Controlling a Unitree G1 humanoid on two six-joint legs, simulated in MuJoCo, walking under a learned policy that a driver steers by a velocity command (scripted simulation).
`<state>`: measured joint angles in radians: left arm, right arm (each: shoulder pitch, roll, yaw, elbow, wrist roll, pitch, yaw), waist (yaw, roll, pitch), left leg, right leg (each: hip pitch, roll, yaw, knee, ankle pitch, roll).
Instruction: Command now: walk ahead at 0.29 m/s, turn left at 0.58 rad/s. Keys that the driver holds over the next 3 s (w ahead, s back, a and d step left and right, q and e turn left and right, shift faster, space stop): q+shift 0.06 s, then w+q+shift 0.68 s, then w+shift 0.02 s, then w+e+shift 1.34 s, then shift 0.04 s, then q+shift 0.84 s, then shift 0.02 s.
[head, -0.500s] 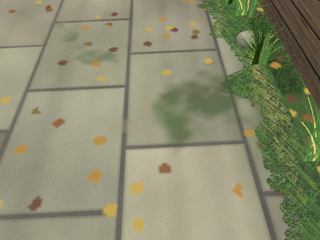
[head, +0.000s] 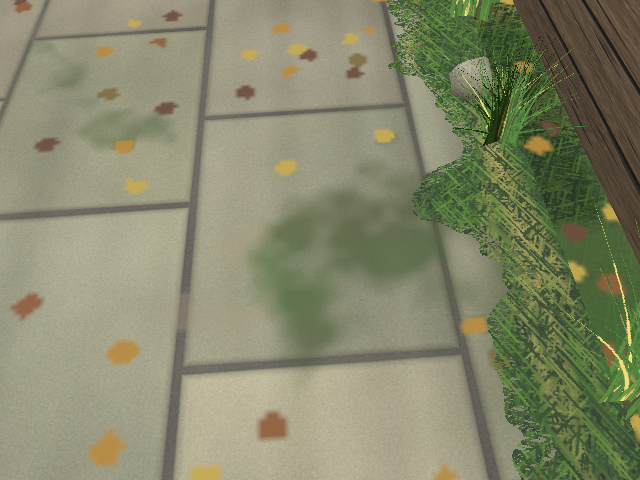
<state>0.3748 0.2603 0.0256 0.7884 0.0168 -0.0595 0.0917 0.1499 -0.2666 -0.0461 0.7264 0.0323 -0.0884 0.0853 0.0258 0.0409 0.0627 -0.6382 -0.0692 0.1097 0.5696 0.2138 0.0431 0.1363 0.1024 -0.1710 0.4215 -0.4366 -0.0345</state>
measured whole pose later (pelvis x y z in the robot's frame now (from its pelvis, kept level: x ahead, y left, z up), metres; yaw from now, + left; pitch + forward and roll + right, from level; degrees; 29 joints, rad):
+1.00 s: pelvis +0.55 +0.16 +0.00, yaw +43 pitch +2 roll +0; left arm 0.53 0.21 0.01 0.93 -0.01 -0.06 0.00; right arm 0.13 -0.26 -0.01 0.72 -0.06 -0.05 0.03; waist 0.09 0.04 0.04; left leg -0.41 -0.04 0.11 0.66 -0.29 0.10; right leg -0.20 -0.08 0.01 1.27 -0.34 -0.08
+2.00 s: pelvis +1.37 +0.60 +0.02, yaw -8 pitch +2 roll +3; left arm 0.11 0.38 0.06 0.66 0.04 0.00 -0.07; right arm 0.42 -0.33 -0.06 0.82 -0.03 -0.09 -0.01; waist -0.05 -0.07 0.00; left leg -0.10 0.00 0.16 0.38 -0.30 -0.02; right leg -0.70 -0.03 0.00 1.27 -0.20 -0.09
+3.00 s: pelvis +1.89 +0.55 +0.02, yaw +13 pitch +3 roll -2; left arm -0.01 0.28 0.06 0.74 -0.01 0.00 0.02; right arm 0.19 -0.32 -0.11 0.56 0.01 0.05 -0.05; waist -0.03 0.01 0.05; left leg -0.40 -0.15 -0.22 0.48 -0.11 0.06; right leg -0.53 0.06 0.19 0.79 -0.31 0.07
